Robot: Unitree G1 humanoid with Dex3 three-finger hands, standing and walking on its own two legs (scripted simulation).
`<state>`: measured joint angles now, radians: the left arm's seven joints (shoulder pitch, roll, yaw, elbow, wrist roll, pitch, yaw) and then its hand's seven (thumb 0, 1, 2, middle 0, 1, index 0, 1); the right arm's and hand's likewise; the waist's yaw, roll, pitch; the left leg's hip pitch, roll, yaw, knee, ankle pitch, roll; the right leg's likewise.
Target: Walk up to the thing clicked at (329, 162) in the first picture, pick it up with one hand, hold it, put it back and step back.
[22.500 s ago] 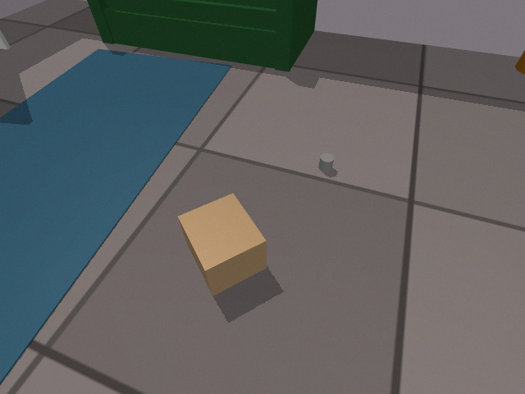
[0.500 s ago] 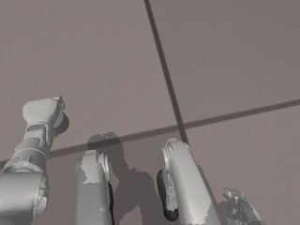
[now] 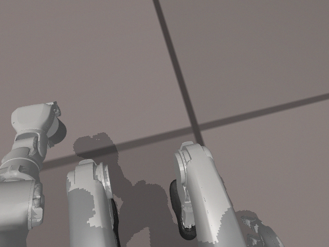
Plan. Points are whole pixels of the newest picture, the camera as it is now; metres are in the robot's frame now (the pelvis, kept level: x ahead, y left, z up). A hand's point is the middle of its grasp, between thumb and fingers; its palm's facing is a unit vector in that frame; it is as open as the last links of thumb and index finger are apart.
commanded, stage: crouch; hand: left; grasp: from above
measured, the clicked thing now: (48, 128) +0.44 +0.26 -0.21
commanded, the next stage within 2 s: lower in 0.06 s
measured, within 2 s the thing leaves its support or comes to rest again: rests again in 1.04 s
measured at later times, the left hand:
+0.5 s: hand (53, 133) +0.43 +0.26 -0.23, palm faces -0.48 -0.07 -0.88, open 9.9 cm
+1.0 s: hand (61, 130) +0.45 +0.25 -0.28, palm faces -0.45 -0.11 -0.89, open 9.9 cm
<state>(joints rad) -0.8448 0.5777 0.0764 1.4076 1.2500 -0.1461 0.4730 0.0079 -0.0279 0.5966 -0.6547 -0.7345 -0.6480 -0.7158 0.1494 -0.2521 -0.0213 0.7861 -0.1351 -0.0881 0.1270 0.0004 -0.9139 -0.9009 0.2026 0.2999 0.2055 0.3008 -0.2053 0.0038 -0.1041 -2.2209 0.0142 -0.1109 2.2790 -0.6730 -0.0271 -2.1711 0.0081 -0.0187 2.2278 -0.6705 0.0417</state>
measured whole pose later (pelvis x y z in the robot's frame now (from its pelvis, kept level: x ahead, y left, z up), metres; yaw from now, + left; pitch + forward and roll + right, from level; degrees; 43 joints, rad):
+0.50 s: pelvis +0.00 +0.00 -0.04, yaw -2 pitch +33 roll -6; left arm -0.89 0.64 0.10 1.52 1.28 -0.20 0.52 0.00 -0.03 0.59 -0.68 -0.70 -0.67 -0.69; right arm 0.12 -0.27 0.02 0.80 -0.17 -0.11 0.16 0.00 -0.92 -0.90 0.20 0.30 0.20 0.30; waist -0.23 -0.03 -0.04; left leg -2.31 0.01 -0.14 2.42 -0.69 -0.04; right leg -2.25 0.02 -0.04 2.35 -0.68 0.05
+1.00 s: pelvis +0.01 +0.00 -0.07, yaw -4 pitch +31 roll -8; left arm -0.92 0.71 0.19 1.62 1.29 -0.21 0.62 0.00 -0.01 0.57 -0.67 -0.68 -0.66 -0.66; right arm 0.10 -0.28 0.08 0.80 -0.23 -0.16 0.24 0.00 -0.91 -0.89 0.20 0.30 0.20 0.30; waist -0.28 -0.04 0.04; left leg -2.35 0.01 -0.19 2.53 -0.73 -0.04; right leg -2.29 0.04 -0.07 2.43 -0.70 0.06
